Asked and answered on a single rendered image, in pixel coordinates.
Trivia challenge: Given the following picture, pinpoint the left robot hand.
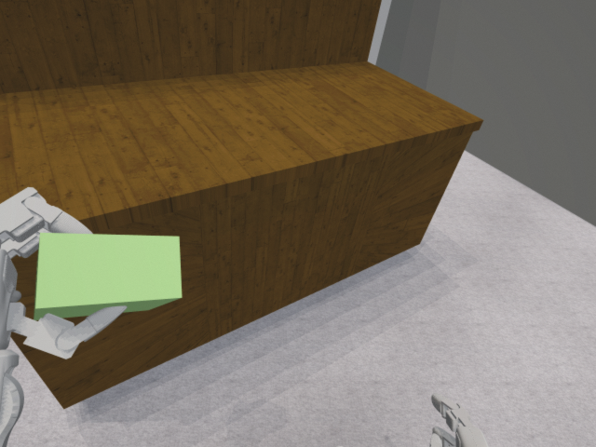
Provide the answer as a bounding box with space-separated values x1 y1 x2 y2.
0 187 127 359

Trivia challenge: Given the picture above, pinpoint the right robot hand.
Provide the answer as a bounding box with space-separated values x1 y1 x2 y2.
429 393 489 447

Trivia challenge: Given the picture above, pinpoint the left robot forearm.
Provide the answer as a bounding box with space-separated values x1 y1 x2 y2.
0 349 24 447

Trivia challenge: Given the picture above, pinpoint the table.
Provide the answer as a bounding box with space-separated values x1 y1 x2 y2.
0 0 483 409

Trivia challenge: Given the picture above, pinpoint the sponge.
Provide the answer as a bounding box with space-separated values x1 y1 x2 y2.
34 233 182 320

